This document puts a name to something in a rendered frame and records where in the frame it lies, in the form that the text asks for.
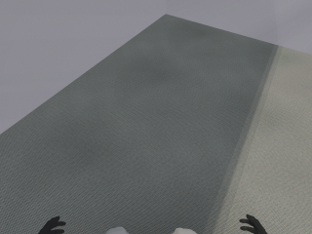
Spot right robot hand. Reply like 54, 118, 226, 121
239, 214, 267, 234

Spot left robot hand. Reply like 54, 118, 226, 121
38, 216, 66, 234

